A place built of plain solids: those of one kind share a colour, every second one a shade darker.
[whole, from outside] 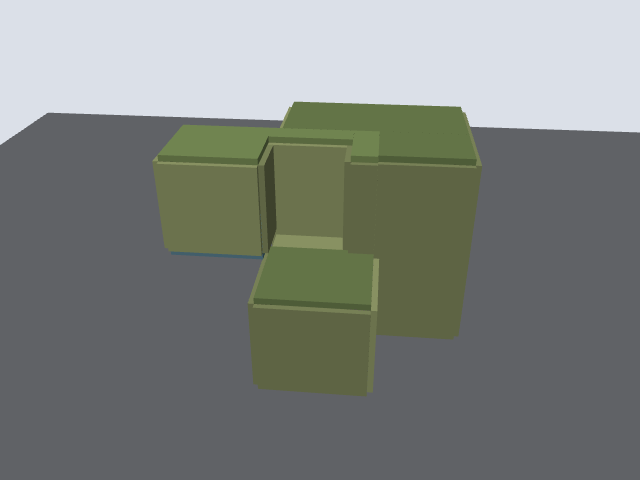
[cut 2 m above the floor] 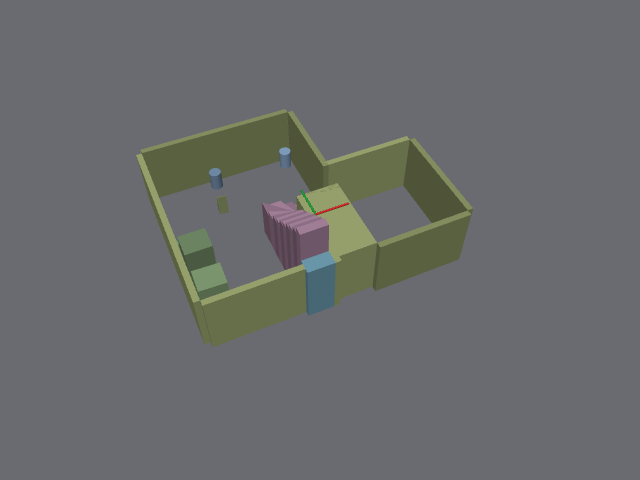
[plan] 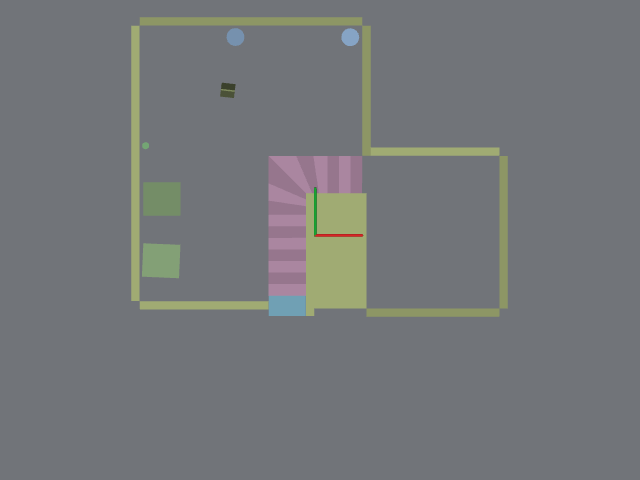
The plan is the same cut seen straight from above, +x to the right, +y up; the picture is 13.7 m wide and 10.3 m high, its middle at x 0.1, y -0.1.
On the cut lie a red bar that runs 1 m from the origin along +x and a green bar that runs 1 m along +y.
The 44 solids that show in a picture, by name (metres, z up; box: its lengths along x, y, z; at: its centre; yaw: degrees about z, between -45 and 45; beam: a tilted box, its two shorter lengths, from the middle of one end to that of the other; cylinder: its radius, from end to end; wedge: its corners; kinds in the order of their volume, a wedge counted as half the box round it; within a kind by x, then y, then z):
{
 "wall_1": {"box": [0.18, 5.91, 6.25], "at": [-3.86, 1.54, 3.08]},
 "wall_2": {"box": [2.77, 0.18, 6.25], "at": [-2.39, -1.5, 3.08]},
 "wall_3": {"box": [4.78, 0.18, 6.25], "at": [-1.38, 4.59, 3.08]},
 "wall_4": {"box": [0.18, 2.64, 6.25], "at": [-0.11, -0.41, 3.08]},
 "wall_5": {"box": [2.6, 0.18, 2.95], "at": [0.3, -4.77, 4.72]},
 "wall_6": {"box": [1.3, 2.47, 3.07], "at": [0.45, -0.33, 1.48]},
 "wall_7": {"box": [1.3, 0.18, 6.25], "at": [0.45, 0.81, 3.08]},
 "wall_8": {"box": [1.8, 0.18, 2.95], "at": [0.7, -1.64, 4.72]},
 "wall_9": {"box": [0.18, 2.47, 3.07], "at": [1.01, -0.33, 1.48]},
 "wall_10": {"box": [0.18, 2.79, 6.25], "at": [1.1, 3.1, 3.08]},
 "wall_11": {"box": [0.18, 0.8, 3.18], "at": [1.19, 1.3, 4.61]},
 "wall_12": {"box": [0.18, 2.95, 2.95], "at": [1.69, -3.21, 4.72]},
 "wall_13": {"box": [2.94, 0.18, 3.07], "at": [2.48, 1.79, 1.48]},
 "wall_14": {"box": [2.85, 0.18, 3.07], "at": [2.52, -1.66, 1.48]},
 "wall_15": {"box": [0.18, 3.27, 3.07], "at": [4.04, 0.07, 1.48]},
 "roof_1": {"box": [2.77, 5.91, 0.2], "at": [-2.39, 1.54, 6.3]},
 "roof_2": {"box": [0.8, 2.64, 0.2], "at": [-0.6, -0.41, 6.3]},
 "roof_3": {"box": [2.01, 2.79, 0.2], "at": [0.0, 3.1, 6.3]},
 "roof_4": {"box": [2.1, 0.8, 0.2], "at": [0.05, 1.3, 6.3]},
 "roof_5": {"box": [2.6, 2.95, 0.2], "at": [0.3, -3.21, 6.3]},
 "roof_6": {"box": [2.85, 3.27, 0.2], "at": [2.52, 0.07, 3.12]},
 "tread_1": {"wedge": [[-1.01, 1.7, -0.05], [-1.01, 1.7, 1.14], [-0.41, 1.7, -0.05], [-0.41, 1.7, 1.14], [-0.21, 0.9, -0.05], [-0.21, 0.9, 1.14], [-0.07, 0.9, -0.05], [-0.07, 0.9, 1.14]]},
 "tread_2": {"wedge": [[-1.0, -1.29, -0.05], [-1.0, -1.29, 3.04], [-1.0, -1.05, -0.05], [-1.0, -1.05, 3.04], [-0.2, -1.29, -0.05], [-0.2, -1.29, 3.05], [-0.2, -1.04, -0.05], [-0.2, -1.04, 3.05]]},
 "tread_3": {"wedge": [[-1.0, -1.05, -0.05], [-1.0, -1.05, 2.85], [-1.0, -0.8, -0.05], [-1.0, -0.8, 2.85], [-0.2, -1.05, -0.05], [-0.2, -1.05, 2.86], [-0.2, -0.8, -0.05], [-0.2, -0.8, 2.86]]},
 "tread_4": {"wedge": [[-1.0, -0.8, -0.05], [-1.0, -0.8, 2.66], [-1.0, -0.55, -0.05], [-1.0, -0.55, 2.66], [-0.2, -0.8, -0.05], [-0.2, -0.8, 2.66], [-0.2, -0.55, -0.05], [-0.2, -0.55, 2.67]]},
 "tread_5": {"wedge": [[-1.0, -0.55, -0.05], [-1.0, -0.55, 2.47], [-1.0, -0.3, -0.05], [-1.0, -0.3, 2.47], [-0.2, -0.55, -0.05], [-0.2, -0.55, 2.47], [-0.2, -0.3, -0.05], [-0.2, -0.3, 2.47]]},
 "tread_6": {"wedge": [[-1.0, -0.31, -0.05], [-1.0, -0.31, 2.28], [-1.0, -0.05, -0.05], [-1.0, -0.05, 2.28], [-0.2, -0.31, -0.05], [-0.2, -0.31, 2.28], [-0.2, -0.05, -0.05], [-0.2, -0.05, 2.28]]},
 "tread_7": {"wedge": [[-1.0, -0.06, -0.05], [-1.0, -0.06, 2.09], [-1.0, 0.19, -0.05], [-1.0, 0.19, 2.09], [-0.2, -0.06, -0.05], [-0.2, -0.06, 2.09], [-0.2, 0.19, -0.05], [-0.2, 0.19, 2.09]]},
 "tread_8": {"wedge": [[-1.0, 0.19, -0.05], [-1.0, 0.19, 1.9], [-1.0, 0.44, -0.05], [-1.0, 0.44, 1.9], [-0.2, 0.19, -0.05], [-0.2, 0.19, 1.9], [-0.2, 0.44, -0.05], [-0.2, 0.44, 1.9]]},
 "tread_9": {"wedge": [[-1.0, 0.44, -0.05], [-1.0, 0.44, 1.71], [-1.0, 0.75, -0.05], [-1.0, 0.75, 1.71], [-0.2, 0.44, -0.05], [-0.2, 0.44, 1.71], [-0.2, 0.63, -0.05], [-0.2, 0.63, 1.71]]},
 "tread_10": {"wedge": [[-1.0, 0.74, -0.05], [-1.0, 0.74, 1.52], [-1.0, 1.11, -0.05], [-1.0, 1.11, 1.52], [-0.2, 0.62, -0.05], [-0.2, 0.62, 1.52], [-0.2, 0.77, -0.05], [-0.2, 0.77, 1.52]]},
 "tread_11": {"wedge": [[-1.0, 1.11, -0.05], [-1.0, 1.11, 1.33], [-1.0, 1.7, -0.05], [-1.0, 1.7, 1.33], [-0.2, 0.77, -0.05], [-0.2, 0.77, 1.33], [-0.2, 0.9, -0.05], [-0.2, 0.9, 1.33]]},
 "tread_12": {"wedge": [[-0.42, 1.7, -0.05], [-0.42, 1.7, 0.95], [-0.07, 0.9, -0.05], [-0.07, 0.9, 0.95], [-0.04, 1.7, -0.05], [-0.04, 1.7, 0.95], [0.08, 0.9, -0.05], [0.08, 0.9, 0.95]]},
 "tread_13": {"wedge": [[-0.05, 1.7, -0.05], [-0.05, 1.7, 0.76], [0.07, 0.9, -0.05], [0.07, 0.9, 0.76], [0.26, 0.9, -0.05], [0.26, 0.9, 0.76], [0.26, 1.7, -0.05], [0.26, 1.7, 0.76]]},
 "tread_14": {"wedge": [[0.26, 0.9, -0.05], [0.26, 0.9, 0.57], [0.26, 1.7, -0.05], [0.26, 1.7, 0.57], [0.51, 0.9, -0.05], [0.51, 0.9, 0.57], [0.51, 1.7, -0.05], [0.51, 1.7, 0.57]]},
 "tread_15": {"wedge": [[0.51, 0.9, -0.05], [0.51, 0.9, 0.38], [0.51, 1.7, -0.05], [0.51, 1.7, 0.37], [0.76, 0.9, -0.05], [0.76, 0.9, 0.38], [0.76, 1.7, -0.05], [0.76, 1.7, 0.38]]},
 "tread_16": {"wedge": [[0.75, 0.9, -0.05], [0.75, 0.9, 0.19], [0.75, 1.7, -0.05], [0.75, 1.7, 0.18], [1.0, 0.9, -0.05], [1.0, 0.9, 0.19], [1.0, 1.7, -0.05], [1.0, 1.7, 0.19]]},
 "floor_1": {"box": [0.8, 0.44, 3.3], "at": [-0.6, -1.51, 1.6]},
 "floor_2": {"box": [2.6, 2.95, 0.23], "at": [0.3, -3.21, 3.13]},
 "cage_trolley_1": {"box": [0.8, 0.72, 1.71], "at": [-3.31, -0.55, 0.81], "yaw": -2.4},
 "cage_trolley_2": {"box": [0.8, 0.72, 1.71], "at": [-3.29, 0.78, 0.81], "yaw": 0.1},
 "bin_1": {"cylinder": 0.19, "from": [-1.71, 4.25, 0.0], "to": [-1.71, 4.25, 0.62]},
 "bin_2": {"cylinder": 0.19, "from": [0.75, 4.25, 0.0], "to": [0.75, 4.25, 0.62]},
 "sign_1": {"wedge": [[-2.04, 2.98, 0.0], [-2.03, 3.11, 0.62], [-2.02, 3.14, 0.62], [-2.01, 3.28, 0.0], [-1.75, 2.95, 0.0], [-1.73, 3.08, 0.62], [-1.73, 3.11, 0.62], [-1.71, 3.24, 0.0]]}
}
